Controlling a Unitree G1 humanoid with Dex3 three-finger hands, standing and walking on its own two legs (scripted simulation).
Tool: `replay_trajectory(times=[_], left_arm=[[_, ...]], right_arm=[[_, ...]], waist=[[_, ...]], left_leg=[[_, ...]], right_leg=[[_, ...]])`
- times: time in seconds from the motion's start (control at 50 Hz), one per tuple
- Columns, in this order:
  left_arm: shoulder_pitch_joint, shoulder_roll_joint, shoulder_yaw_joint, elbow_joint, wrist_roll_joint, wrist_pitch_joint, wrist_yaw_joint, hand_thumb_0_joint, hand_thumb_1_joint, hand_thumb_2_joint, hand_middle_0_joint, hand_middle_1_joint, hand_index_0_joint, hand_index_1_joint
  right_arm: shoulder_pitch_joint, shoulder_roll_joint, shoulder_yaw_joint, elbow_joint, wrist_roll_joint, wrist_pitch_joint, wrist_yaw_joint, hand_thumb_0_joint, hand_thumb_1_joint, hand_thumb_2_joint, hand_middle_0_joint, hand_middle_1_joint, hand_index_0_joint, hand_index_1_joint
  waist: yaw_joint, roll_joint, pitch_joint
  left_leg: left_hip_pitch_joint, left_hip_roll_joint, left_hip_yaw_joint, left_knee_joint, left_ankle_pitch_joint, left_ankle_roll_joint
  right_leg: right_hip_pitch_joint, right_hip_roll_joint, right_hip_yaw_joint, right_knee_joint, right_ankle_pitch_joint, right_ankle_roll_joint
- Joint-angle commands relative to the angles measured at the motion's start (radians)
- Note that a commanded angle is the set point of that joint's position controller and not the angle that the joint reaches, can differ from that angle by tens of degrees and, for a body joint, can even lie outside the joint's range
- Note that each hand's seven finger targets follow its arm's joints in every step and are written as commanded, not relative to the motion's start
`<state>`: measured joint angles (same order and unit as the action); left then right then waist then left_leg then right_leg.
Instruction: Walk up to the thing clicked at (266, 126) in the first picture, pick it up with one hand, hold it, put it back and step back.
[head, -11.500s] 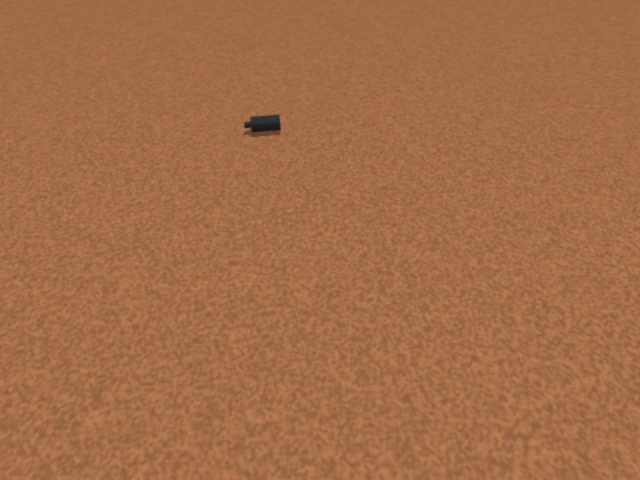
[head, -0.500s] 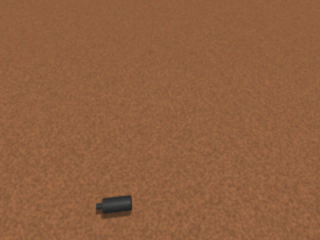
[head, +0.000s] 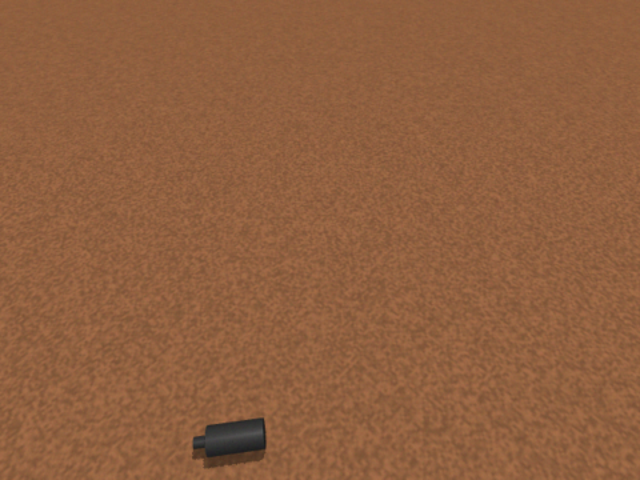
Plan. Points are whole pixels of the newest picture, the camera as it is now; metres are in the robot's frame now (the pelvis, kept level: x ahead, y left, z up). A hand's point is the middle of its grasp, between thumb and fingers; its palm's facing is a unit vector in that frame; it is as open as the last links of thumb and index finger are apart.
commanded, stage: walk up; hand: left
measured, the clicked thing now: (229, 438) +0.39 +0.27 -0.74
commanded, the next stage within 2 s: stand in 0.82 s
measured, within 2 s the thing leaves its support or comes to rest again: neither
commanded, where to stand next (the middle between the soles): +0.02 +0.00 m, yaw +2 degrees
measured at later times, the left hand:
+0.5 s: hand out of the picture +0.06 +0.26 -0.16, palm faces +0.00 -0.94 -0.34, open 7.4 cm
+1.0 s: hand out of the picture +0.06 +0.26 -0.16, palm faces -0.02 -0.94 -0.34, open 7.4 cm
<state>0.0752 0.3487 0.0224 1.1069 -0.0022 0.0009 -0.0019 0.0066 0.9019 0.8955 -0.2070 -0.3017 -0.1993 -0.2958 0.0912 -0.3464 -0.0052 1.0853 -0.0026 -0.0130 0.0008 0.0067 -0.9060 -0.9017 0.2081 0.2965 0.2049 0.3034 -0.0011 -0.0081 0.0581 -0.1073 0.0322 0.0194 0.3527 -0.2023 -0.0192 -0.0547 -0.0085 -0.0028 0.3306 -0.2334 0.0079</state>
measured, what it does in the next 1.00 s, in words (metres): stands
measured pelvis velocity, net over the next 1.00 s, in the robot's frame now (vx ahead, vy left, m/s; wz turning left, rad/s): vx -0.01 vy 0.01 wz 0.00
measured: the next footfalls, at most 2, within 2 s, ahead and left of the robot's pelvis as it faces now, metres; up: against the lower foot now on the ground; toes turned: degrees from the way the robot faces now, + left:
none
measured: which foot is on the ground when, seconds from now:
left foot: down 0.00-1.00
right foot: down 0.00-1.00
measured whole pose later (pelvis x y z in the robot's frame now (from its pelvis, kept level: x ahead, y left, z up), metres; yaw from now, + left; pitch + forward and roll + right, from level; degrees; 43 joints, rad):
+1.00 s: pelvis -0.01 +0.01 +0.00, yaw +0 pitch -2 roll +0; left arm 0.11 0.35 0.01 1.13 0.01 -0.01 0.00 0.01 0.90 0.90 -0.21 -0.30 -0.20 -0.30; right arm 0.10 -0.35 0.00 1.12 -0.01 -0.01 0.00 0.01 -0.91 -0.90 0.21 0.30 0.20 0.30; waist 0.00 0.00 0.06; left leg -0.12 0.02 0.02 0.32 -0.16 -0.01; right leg -0.07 -0.02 0.00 0.30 -0.20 0.02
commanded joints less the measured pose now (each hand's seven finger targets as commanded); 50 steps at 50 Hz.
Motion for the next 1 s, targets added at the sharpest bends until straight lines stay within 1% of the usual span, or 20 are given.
replay_trajectory(times=[0.0, 0.02, 0.06, 0.08, 0.16, 0.22, 0.24, 0.32, 0.38, 0.42, 0.52, 0.6, 0.64, 0.72, 0.78, 0.8, 0.82, 0.86, 0.92, 0.98], left_arm=[[-0.025, 0.215, 0.038, -0.050, 0.006, -0.021, 0.010, 0.000, 0.900, 0.900, -0.200, -0.300, -0.200, -0.300], [-0.031, 0.213, 0.040, -0.048, 0.007, -0.020, 0.010, 0.000, 0.900, 0.900, -0.200, -0.300, -0.200, -0.300], [-0.023, 0.214, 0.037, -0.046, 0.007, -0.021, 0.009, 0.000, 0.900, 0.900, -0.200, -0.300, -0.200, -0.300], [-0.026, 0.217, 0.039, -0.047, 0.010, -0.021, 0.008, 0.000, 0.900, 0.900, -0.200, -0.300, -0.200, -0.300], [-0.044, 0.212, 0.036, -0.048, 0.011, -0.021, 0.006, 0.000, 0.900, 0.900, -0.200, -0.300, -0.200, -0.300], [-0.031, 0.215, 0.036, -0.044, 0.011, -0.023, 0.005, 0.000, 0.900, 0.900, -0.200, -0.300, -0.200, -0.300], [-0.036, 0.214, 0.038, -0.042, 0.010, -0.022, 0.005, 0.000, 0.900, 0.900, -0.200, -0.300, -0.200, -0.300], [-0.031, 0.212, 0.038, -0.043, 0.012, -0.022, 0.005, 0.000, 0.900, 0.900, -0.200, -0.300, -0.200, -0.300], [-0.022, 0.209, 0.036, -0.042, 0.012, -0.021, 0.002, 0.000, 0.900, 0.900, -0.200, -0.300, -0.200, -0.300], [-0.033, 0.212, 0.037, -0.039, 0.014, -0.019, 0.002, 0.000, 0.900, 0.900, -0.200, -0.300, -0.200, -0.300], [-0.013, 0.211, 0.039, -0.034, 0.014, -0.021, 0.003, 0.000, 0.900, 0.900, -0.200, -0.300, -0.200, -0.300], [-0.016, 0.210, 0.039, -0.036, 0.017, -0.020, 0.002, 0.000, 0.900, 0.900, -0.200, -0.300, -0.200, -0.300], [-0.008, 0.208, 0.040, -0.032, 0.014, -0.019, 0.001, 0.000, 0.900, 0.900, -0.200, -0.300, -0.200, -0.300], [-0.005, 0.207, 0.039, -0.032, 0.015, -0.020, 0.002, 0.000, 0.900, 0.900, -0.200, -0.300, -0.200, -0.300], [-0.004, 0.205, 0.039, -0.035, 0.013, -0.022, 0.002, 0.000, 0.900, 0.900, -0.200, -0.300, -0.200, -0.300], [0.003, 0.215, 0.033, -0.039, 0.012, -0.027, 0.006, 0.000, 0.900, 0.900, -0.200, -0.300, -0.200, -0.300], [0.004, 0.217, 0.035, -0.039, 0.012, -0.029, 0.008, 0.000, 0.900, 0.900, -0.200, -0.300, -0.200, -0.300], [0.002, 0.216, 0.031, -0.039, 0.012, -0.030, 0.010, 0.000, 0.900, 0.900, -0.200, -0.300, -0.200, -0.300], [0.003, 0.215, 0.028, -0.041, 0.013, -0.033, 0.011, 0.000, 0.900, 0.900, -0.200, -0.300, -0.200, -0.300], [0.007, 0.212, 0.023, -0.041, 0.012, -0.033, 0.010, 0.000, 0.900, 0.900, -0.200, -0.300, -0.200, -0.300]], right_arm=[[-0.041, -0.215, -0.044, -0.052, -0.004, -0.023, -0.016, 0.000, -0.900, -0.900, 0.200, 0.300, 0.200, 0.300], [-0.038, -0.213, -0.045, -0.050, -0.004, -0.022, -0.016, 0.000, -0.900, -0.900, 0.200, 0.300, 0.200, 0.300], [-0.049, -0.214, -0.042, -0.055, -0.004, -0.023, -0.014, 0.000, -0.900, -0.900, 0.200, 0.300, 0.200, 0.300], [-0.044, -0.216, -0.045, -0.054, -0.005, -0.024, -0.015, 0.000, -0.900, -0.900, 0.200, 0.300, 0.200, 0.300], [-0.044, -0.218, -0.044, -0.048, -0.005, -0.025, -0.014, 0.000, -0.900, -0.900, 0.200, 0.300, 0.200, 0.300], [-0.045, -0.218, -0.044, -0.048, -0.005, -0.025, -0.013, 0.000, -0.900, -0.900, 0.200, 0.300, 0.200, 0.300], [-0.042, -0.214, -0.043, -0.049, -0.005, -0.025, -0.014, 0.000, -0.900, -0.900, 0.200, 0.300, 0.200, 0.300], [-0.034, -0.218, -0.045, -0.042, -0.006, -0.025, -0.014, 0.000, -0.900, -0.900, 0.200, 0.300, 0.200, 0.300], [-0.041, -0.214, -0.042, -0.042, -0.006, -0.026, -0.012, 0.000, -0.900, -0.900, 0.200, 0.300, 0.200, 0.300], [-0.034, -0.216, -0.044, -0.035, -0.007, -0.025, -0.013, 0.000, -0.900, -0.900, 0.200, 0.300, 0.200, 0.300], [-0.027, -0.215, -0.045, -0.035, -0.007, -0.024, -0.012, 0.000, -0.900, -0.900, 0.200, 0.300, 0.200, 0.300], [-0.021, -0.216, -0.044, -0.029, -0.008, -0.024, -0.011, 0.000, -0.900, -0.900, 0.200, 0.300, 0.200, 0.300], [-0.024, -0.213, -0.045, -0.029, -0.008, -0.025, -0.011, 0.000, -0.900, -0.900, 0.200, 0.300, 0.200, 0.300], [-0.019, -0.214, -0.046, -0.025, -0.008, -0.025, -0.012, 0.000, -0.900, -0.900, 0.200, 0.300, 0.200, 0.300], [-0.017, -0.210, -0.043, -0.026, -0.007, -0.025, -0.011, 0.000, -0.900, -0.900, 0.200, 0.300, 0.200, 0.300], [-0.025, -0.211, -0.039, -0.024, -0.009, -0.024, -0.013, 0.000, -0.900, -0.900, 0.200, 0.300, 0.200, 0.300], [-0.022, -0.212, -0.040, -0.025, -0.008, -0.021, -0.013, 0.000, -0.900, -0.900, 0.200, 0.300, 0.200, 0.300], [-0.019, -0.212, -0.036, -0.023, -0.007, -0.022, -0.012, 0.000, -0.900, -0.900, 0.200, 0.300, 0.200, 0.300], [-0.017, -0.214, -0.036, -0.023, -0.007, -0.019, -0.011, 0.000, -0.900, -0.900, 0.200, 0.300, 0.200, 0.300], [-0.021, -0.216, -0.034, -0.021, -0.006, -0.019, -0.009, 0.000, -0.900, -0.900, 0.200, 0.300, 0.200, 0.300]], waist=[[0.004, 0.022, -0.104], [0.001, 0.022, -0.096], [0.008, 0.021, -0.097], [0.002, 0.016, -0.111], [-0.002, 0.029, -0.098], [0.003, 0.013, -0.106], [-0.001, 0.013, -0.093], [-0.002, 0.009, -0.097], [0.005, 0.016, -0.093], [-0.001, 0.007, -0.074], [0.000, -0.004, -0.068], [-0.001, 0.010, -0.066], [0.001, 0.018, -0.056], [-0.002, 0.012, -0.073], [0.000, 0.015, -0.072], [0.001, 0.023, -0.051], [0.000, 0.025, -0.071], [-0.002, 0.023, -0.069], [-0.002, 0.011, -0.097], [-0.003, 0.019, -0.098]], left_leg=[[0.060, 0.101, -0.066, -0.029, 0.320, 0.048], [0.050, 0.102, -0.066, -0.035, 0.312, 0.045], [0.062, 0.101, -0.066, -0.035, 0.296, 0.049], [0.067, 0.102, -0.063, -0.029, 0.307, 0.049], [0.045, 0.099, -0.068, -0.057, 0.251, 0.044], [0.065, 0.098, -0.066, -0.053, 0.248, 0.048], [0.052, 0.095, -0.067, -0.058, 0.240, 0.043], [0.052, 0.097, -0.070, -0.061, 0.218, 0.047], [0.050, 0.094, -0.071, -0.068, 0.186, 0.046], [0.037, 0.094, -0.077, -0.077, 0.162, 0.045], [0.039, 0.090, -0.077, -0.071, 0.145, 0.048], [0.014, 0.090, -0.086, -0.081, 0.105, 0.047], [0.017, 0.088, -0.089, -0.084, 0.118, 0.042], [0.022, 0.089, -0.091, -0.076, 0.134, 0.047], [0.019, 0.087, -0.089, -0.075, 0.156, 0.043], [0.016, 0.102, -0.083, -0.073, 0.189, 0.036], [0.031, 0.104, -0.084, -0.065, 0.198, 0.037], [0.033, 0.106, -0.087, -0.068, 0.220, 0.034], [0.046, 0.109, -0.080, -0.060, 0.207, 0.039], [0.042, 0.106, -0.083, -0.070, 0.208, 0.037]], right_leg=[[-0.002, -0.113, 0.064, -0.036, 0.321, -0.033], [-0.005, -0.109, 0.062, -0.037, 0.311, -0.033], [-0.010, -0.110, 0.068, -0.046, 0.301, -0.030], [-0.001, -0.110, 0.065, -0.041, 0.314, -0.034], [0.000, -0.110, 0.069, -0.054, 0.262, -0.033], [-0.003, -0.110, 0.073, -0.057, 0.268, -0.030], [-0.009, -0.107, 0.071, -0.059, 0.255, -0.030], [-0.010, -0.103, 0.069, -0.061, 0.227, -0.030], [-0.023, -0.107, 0.077, -0.065, 0.193, -0.030], [-0.033, -0.104, 0.077, -0.070, 0.171, -0.029], [-0.045, -0.100, 0.076, -0.075, 0.150, -0.028], [-0.036, -0.101, 0.076, -0.079, 0.121, -0.030], [-0.052, -0.099, 0.077, -0.073, 0.121, -0.029], [-0.041, -0.098, 0.074, -0.075, 0.137, -0.029], [-0.036, -0.101, 0.077, -0.071, 0.166, -0.027], [-0.050, -0.126, 0.084, -0.078, 0.186, -0.028], [-0.046, -0.127, 0.085, -0.078, 0.195, -0.028], [-0.045, -0.126, 0.080, -0.071, 0.212, -0.027], [-0.035, -0.131, 0.082, -0.076, 0.209, -0.026], [-0.035, -0.127, 0.077, -0.072, 0.207, -0.025]])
